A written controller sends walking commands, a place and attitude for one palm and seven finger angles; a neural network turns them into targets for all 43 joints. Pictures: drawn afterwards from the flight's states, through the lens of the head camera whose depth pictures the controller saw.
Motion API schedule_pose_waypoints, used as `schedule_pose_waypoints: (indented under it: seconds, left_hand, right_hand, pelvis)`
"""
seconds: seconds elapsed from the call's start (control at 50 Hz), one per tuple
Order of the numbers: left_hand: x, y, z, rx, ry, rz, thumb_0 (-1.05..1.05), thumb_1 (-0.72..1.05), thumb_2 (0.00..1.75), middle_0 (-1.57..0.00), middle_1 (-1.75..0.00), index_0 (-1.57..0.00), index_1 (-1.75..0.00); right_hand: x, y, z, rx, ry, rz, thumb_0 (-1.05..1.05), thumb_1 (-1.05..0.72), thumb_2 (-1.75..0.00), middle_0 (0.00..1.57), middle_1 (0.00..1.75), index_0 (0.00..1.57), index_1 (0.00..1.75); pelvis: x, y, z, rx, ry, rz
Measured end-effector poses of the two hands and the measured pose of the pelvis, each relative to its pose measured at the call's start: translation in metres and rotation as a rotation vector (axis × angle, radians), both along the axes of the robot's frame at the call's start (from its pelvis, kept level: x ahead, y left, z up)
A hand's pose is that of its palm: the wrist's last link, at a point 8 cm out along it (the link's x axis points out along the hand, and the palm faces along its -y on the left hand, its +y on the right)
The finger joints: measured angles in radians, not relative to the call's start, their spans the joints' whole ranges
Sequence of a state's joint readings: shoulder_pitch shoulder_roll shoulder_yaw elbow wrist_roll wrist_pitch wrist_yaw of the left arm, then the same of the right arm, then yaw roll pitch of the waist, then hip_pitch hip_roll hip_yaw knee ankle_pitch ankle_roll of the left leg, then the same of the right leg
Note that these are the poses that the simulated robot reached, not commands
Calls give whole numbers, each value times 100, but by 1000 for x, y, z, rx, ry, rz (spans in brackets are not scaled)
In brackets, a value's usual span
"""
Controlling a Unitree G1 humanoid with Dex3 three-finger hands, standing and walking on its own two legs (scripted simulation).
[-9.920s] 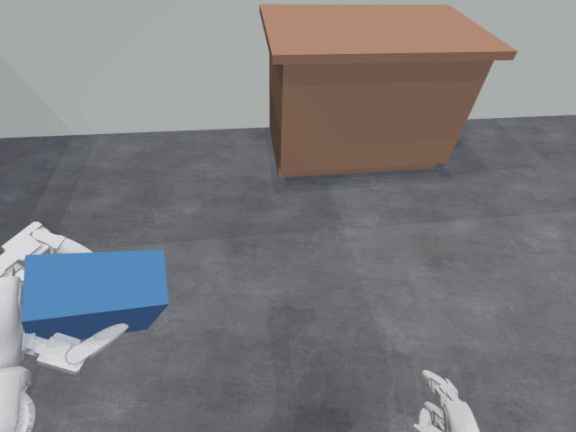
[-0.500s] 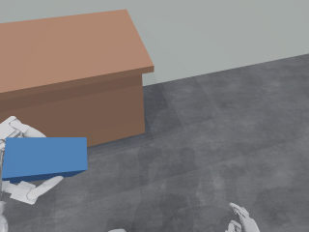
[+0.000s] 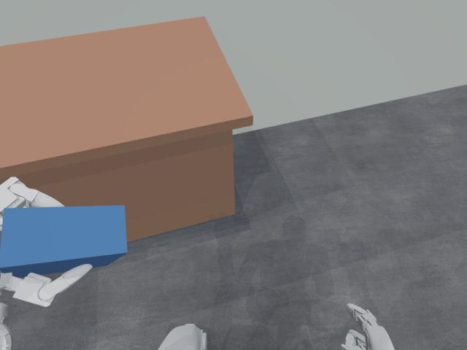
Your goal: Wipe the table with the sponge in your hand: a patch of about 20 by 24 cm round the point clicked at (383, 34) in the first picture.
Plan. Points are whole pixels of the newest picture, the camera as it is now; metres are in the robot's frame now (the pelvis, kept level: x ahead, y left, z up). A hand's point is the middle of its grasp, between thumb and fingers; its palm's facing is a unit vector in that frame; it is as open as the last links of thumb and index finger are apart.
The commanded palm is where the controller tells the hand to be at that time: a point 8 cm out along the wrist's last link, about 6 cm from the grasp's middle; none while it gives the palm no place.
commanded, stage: take the last steps up to it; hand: left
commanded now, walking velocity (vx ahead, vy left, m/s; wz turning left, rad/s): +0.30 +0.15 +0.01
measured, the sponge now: (82, 240) +0.23 +0.21 +0.14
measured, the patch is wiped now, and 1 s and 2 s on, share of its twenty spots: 0.00 0.00 0.00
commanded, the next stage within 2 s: come to a stop and stand still in 0.96 s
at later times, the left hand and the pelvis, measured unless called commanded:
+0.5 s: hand (43, 155) +0.34 +0.29 +0.17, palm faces +0.35 -0.77 -0.53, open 10.2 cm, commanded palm +0.29 +0.34 +0.18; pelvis +0.12 +0.06 -0.01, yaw -1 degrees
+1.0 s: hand (26, 107) +0.44 +0.37 +0.18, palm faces +0.37 -0.81 -0.46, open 10.2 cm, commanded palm +0.38 +0.41 +0.18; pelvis +0.21 +0.13 -0.01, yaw -2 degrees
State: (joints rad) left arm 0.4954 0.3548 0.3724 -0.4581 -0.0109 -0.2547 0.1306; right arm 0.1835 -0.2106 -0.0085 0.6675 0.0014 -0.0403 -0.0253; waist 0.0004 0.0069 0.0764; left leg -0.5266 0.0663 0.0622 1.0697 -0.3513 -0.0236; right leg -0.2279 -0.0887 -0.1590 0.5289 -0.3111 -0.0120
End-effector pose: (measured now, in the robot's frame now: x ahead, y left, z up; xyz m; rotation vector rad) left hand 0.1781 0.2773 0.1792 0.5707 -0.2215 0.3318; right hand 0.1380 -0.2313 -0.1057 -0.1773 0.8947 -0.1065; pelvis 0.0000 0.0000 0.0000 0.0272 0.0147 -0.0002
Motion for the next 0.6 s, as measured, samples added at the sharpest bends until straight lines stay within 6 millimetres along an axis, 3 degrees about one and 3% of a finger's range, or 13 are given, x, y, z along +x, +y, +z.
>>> schedule_pose_waypoints:
  seconds: [0.1,0.16,0.26,0.4,0.52,0.6]
  left_hand:
    - [25,19,-2,-12,1,-10,-1,-50,100,-72,-135,-74,-135]
    - [47,35,-2,0,-61,-48,-1,-50,100,-72,-135,-74,-135]
    - [88,59,1,20,-124,-70,-1,-50,100,-72,-135,-74,-135]
    - [111,53,18,25,-93,-99,-1,-50,100,-72,-135,-74,-135]
    - [127,56,11,61,-51,-40,-1,-50,100,-72,-135,-74,-135]
    - [143,70,-1,-16,-21,19,-1,-50,100,-72,-135,-74,-135]
  right_hand:
    - [30,5,15,-74,-16,2,2,-91,-90,20,30,20,30]
    - [54,15,16,-118,-78,-23,2,-91,-90,20,30,20,30]
    - [86,48,18,-59,-149,-67,2,-91,-90,20,30,19,30]
    - [109,89,14,53,-157,-40,1,-90,-90,20,30,20,30]
    - [126,87,-16,69,-72,-9,1,-90,-90,20,30,20,30]
    - [137,76,-11,25,-11,-1,2,-90,-90,20,30,20,30]
  pelvis:
    - [27,23,2,17,-1,-5]
    - [47,44,-11,-7,-9,-22]
    - [65,58,-14,-2,-15,-29]
    - [97,66,-5,-12,12,-40]
    - [126,64,-15,-17,-8,-17]
    - [141,70,-6,-3,-11,-10]
